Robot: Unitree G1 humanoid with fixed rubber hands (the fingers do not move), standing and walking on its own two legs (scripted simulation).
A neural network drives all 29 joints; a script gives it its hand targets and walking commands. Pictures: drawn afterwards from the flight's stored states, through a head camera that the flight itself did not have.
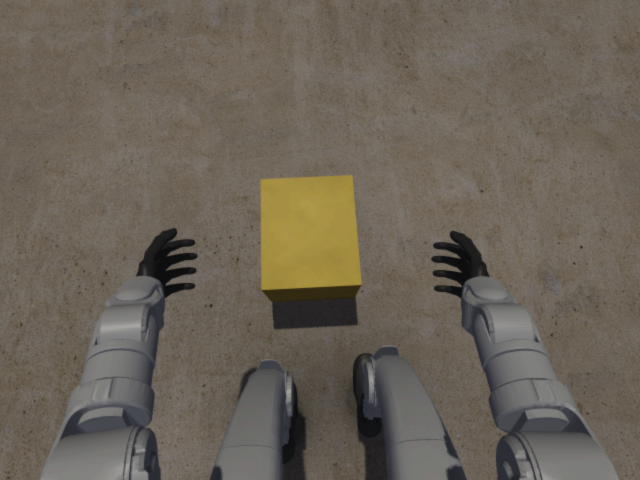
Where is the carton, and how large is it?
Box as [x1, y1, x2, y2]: [261, 175, 361, 301]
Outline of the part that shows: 351,175 261,179 261,289 271,301 354,297 361,283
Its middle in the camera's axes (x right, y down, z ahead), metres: -0.03 +0.01 +1.04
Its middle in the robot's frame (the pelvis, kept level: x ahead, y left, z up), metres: +0.54 +0.04 -0.59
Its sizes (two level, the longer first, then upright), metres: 0.286 0.236 0.207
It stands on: the floor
